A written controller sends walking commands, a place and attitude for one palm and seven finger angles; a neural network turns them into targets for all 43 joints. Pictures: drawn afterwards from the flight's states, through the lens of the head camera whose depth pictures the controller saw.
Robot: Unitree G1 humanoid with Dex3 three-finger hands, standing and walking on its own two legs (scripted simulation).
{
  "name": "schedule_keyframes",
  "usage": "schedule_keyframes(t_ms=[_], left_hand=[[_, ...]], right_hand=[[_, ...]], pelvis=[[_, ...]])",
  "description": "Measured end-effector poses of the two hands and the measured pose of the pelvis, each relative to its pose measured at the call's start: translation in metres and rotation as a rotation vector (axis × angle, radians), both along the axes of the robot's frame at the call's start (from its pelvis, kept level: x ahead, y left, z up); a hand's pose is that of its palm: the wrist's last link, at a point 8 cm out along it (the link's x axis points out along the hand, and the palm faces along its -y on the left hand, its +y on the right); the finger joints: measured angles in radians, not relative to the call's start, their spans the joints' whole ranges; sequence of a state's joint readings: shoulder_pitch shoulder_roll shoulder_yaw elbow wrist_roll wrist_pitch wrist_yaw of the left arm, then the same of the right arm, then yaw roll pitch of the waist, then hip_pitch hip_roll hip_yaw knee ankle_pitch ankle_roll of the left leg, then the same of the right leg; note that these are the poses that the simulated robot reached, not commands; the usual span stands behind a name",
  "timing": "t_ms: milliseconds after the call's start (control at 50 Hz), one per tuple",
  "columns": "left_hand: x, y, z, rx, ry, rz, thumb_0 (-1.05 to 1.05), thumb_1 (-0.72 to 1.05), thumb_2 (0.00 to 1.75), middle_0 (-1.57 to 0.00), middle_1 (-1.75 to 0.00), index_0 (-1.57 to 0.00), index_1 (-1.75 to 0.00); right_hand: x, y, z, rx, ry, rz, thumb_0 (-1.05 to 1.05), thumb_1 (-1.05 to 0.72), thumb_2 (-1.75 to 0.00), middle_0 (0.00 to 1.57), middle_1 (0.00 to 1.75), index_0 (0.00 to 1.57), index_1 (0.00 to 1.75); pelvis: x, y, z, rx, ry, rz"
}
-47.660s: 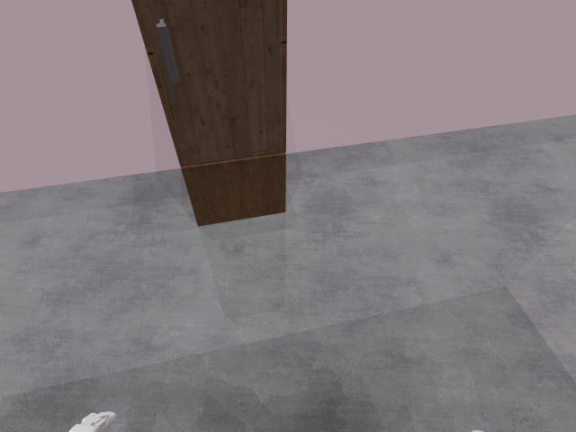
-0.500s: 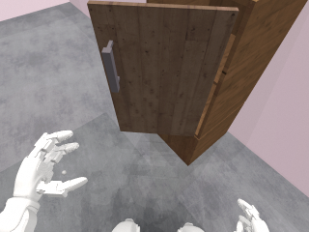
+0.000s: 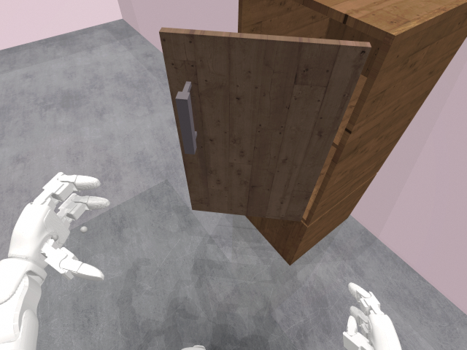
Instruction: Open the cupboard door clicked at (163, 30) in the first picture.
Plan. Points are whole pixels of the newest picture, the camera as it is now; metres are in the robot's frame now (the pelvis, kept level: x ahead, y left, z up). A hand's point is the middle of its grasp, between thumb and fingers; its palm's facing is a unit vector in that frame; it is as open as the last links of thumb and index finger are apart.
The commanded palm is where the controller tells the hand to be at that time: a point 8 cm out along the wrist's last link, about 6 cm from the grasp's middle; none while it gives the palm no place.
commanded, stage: raise the hand with hooked fingers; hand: left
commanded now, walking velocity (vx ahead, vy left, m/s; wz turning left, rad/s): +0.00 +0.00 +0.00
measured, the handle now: (189, 119) +0.55 +0.15 +0.07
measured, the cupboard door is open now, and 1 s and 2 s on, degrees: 46 46 46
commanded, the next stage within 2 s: move the hooked fingers beside the handle in 0.68 s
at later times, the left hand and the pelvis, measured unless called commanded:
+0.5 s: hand (83, 210) +0.29 +0.26 +0.10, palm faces +0.00 -1.00 -0.04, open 14.0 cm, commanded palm +0.27 +0.31 +0.10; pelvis +0.00 -0.01 +0.01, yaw -1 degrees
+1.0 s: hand (95, 199) +0.31 +0.25 +0.10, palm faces -0.01 -1.00 -0.03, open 14.0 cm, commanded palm +0.30 +0.30 +0.10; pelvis +0.00 -0.01 +0.01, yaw +0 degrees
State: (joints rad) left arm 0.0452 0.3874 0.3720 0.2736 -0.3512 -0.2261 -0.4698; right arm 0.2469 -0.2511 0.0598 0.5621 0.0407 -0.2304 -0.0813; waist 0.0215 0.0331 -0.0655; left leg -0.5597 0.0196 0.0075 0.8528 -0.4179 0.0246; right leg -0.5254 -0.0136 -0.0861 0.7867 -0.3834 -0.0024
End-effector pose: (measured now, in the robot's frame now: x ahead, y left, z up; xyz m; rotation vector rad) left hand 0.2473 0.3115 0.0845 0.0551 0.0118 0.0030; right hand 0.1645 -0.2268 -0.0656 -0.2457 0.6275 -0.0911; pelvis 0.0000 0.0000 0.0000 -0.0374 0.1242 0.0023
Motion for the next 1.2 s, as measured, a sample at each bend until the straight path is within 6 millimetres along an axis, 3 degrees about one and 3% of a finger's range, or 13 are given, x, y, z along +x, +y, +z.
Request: schedule_keyframes(t_ms=[240,420,860,1020,1200], left_hand=[[0.023,0.018,0.020,-0.010,-0.009,0.002,-0.01,-0.50,0.30,-0.30,-1.20,-0.30,-1.20],[0.027,0.008,0.014,-0.017,0.012,-0.019,-0.01,-0.50,0.30,-0.30,-1.20,-0.30,-1.20],[0.024,0.002,0.015,-0.015,0.007,0.003,-0.01,-0.50,0.30,-0.31,-1.20,-0.30,-1.20],[0.051,-0.007,0.013,-0.026,0.011,-0.018,-0.01,-0.50,0.30,-0.30,-1.20,-0.30,-1.20],[0.083,-0.010,0.011,-0.032,0.018,-0.018,-0.01,-0.50,0.30,-0.31,-1.20,-0.30,-1.20]], right_hand=[[-0.021,-0.019,-0.001,-0.034,0.064,-0.049,0.01,-0.90,-0.90,0.20,0.30,0.21,0.30],[-0.032,-0.032,0.002,-0.048,0.077,-0.080,0.01,-0.90,-0.90,0.20,0.30,0.21,0.30],[-0.019,-0.028,-0.001,-0.023,0.053,-0.055,0.01,-0.90,-0.90,0.20,0.30,0.21,0.30],[-0.024,-0.034,-0.005,-0.042,0.088,-0.063,0.01,-0.90,-0.90,0.20,0.30,0.21,0.30],[-0.045,-0.043,-0.010,-0.047,0.158,-0.116,0.01,-0.90,-0.90,0.20,0.30,0.21,0.30]], pelvis=[[0.001,-0.002,0.007,0.005,-0.012,-0.004],[0.001,-0.003,0.009,0.011,-0.011,-0.015],[0.000,-0.011,0.009,0.016,-0.013,-0.008],[-0.002,-0.013,0.007,0.016,0.000,-0.002],[0.002,-0.013,0.007,0.019,0.023,-0.021]])
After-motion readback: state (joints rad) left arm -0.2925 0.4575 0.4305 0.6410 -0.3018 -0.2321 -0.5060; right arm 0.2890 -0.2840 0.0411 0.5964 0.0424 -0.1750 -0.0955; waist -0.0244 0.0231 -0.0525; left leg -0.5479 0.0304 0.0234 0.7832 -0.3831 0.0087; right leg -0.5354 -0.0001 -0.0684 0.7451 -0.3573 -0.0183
